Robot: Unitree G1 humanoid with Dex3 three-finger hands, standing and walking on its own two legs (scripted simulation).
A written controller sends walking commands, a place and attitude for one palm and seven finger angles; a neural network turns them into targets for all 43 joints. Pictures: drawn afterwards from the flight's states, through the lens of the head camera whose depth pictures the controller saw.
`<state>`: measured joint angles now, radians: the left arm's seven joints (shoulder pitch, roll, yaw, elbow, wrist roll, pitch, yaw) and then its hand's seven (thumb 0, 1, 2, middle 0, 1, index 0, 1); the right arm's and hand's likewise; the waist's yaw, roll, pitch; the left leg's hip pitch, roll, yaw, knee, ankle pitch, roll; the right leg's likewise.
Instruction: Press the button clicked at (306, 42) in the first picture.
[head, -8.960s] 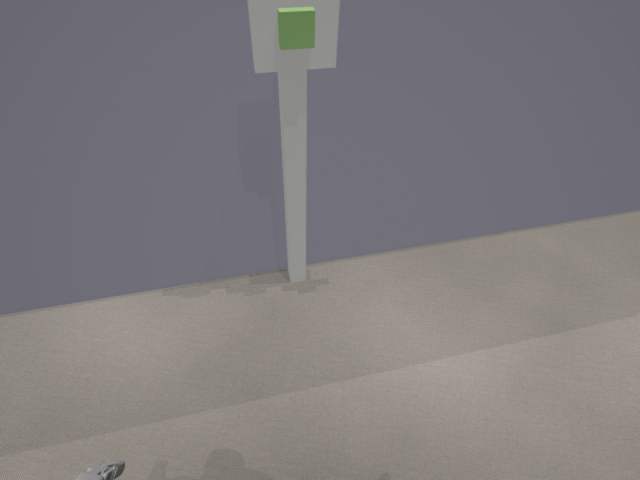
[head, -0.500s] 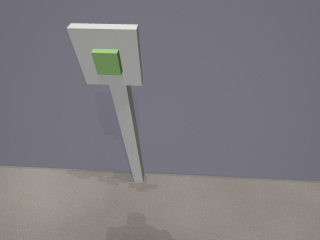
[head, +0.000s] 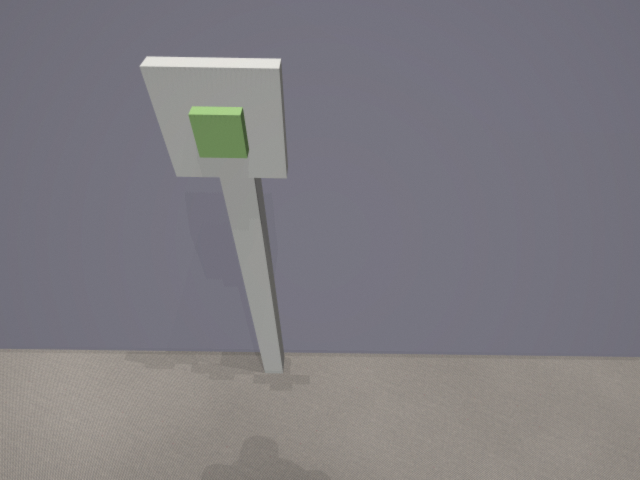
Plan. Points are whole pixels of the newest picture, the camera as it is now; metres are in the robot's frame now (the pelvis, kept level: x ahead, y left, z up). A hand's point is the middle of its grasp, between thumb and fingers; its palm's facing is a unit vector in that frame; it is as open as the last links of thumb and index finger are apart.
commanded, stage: look again from close up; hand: left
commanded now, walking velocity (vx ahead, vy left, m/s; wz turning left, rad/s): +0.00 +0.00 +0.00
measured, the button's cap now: (221, 131) +0.53 +0.18 +0.16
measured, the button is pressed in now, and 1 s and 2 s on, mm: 0 0 0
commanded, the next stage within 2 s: raise the hand and make a fist in 0.48 s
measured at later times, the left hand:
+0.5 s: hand out of the picture +0.03 +0.17 -0.17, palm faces +0.02 -0.97 -0.23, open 7.3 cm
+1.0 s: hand (189, 460) +0.15 +0.17 -0.03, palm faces +0.09 -1.00 +0.01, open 5.4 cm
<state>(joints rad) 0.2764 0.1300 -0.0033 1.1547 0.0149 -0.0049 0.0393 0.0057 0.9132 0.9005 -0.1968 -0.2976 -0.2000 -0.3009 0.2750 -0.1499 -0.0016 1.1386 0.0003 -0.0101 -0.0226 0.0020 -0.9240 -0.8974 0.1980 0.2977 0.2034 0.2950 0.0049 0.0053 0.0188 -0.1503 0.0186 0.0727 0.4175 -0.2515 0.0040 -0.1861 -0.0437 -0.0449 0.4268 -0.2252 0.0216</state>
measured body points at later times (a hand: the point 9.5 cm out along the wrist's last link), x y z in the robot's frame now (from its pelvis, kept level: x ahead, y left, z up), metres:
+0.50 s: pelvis +0.01 -0.01 +0.00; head +0.02 -0.02 +0.44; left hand +0.03 +0.22 -0.16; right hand +0.01 -0.22 -0.17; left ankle -0.02 +0.11 -0.74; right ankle +0.00 -0.13 -0.74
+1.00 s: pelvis -0.02 -0.03 -0.06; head +0.01 -0.02 +0.39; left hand +0.14 +0.22 -0.03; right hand +0.23 -0.27 -0.08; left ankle -0.02 +0.11 -0.74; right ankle +0.00 -0.13 -0.74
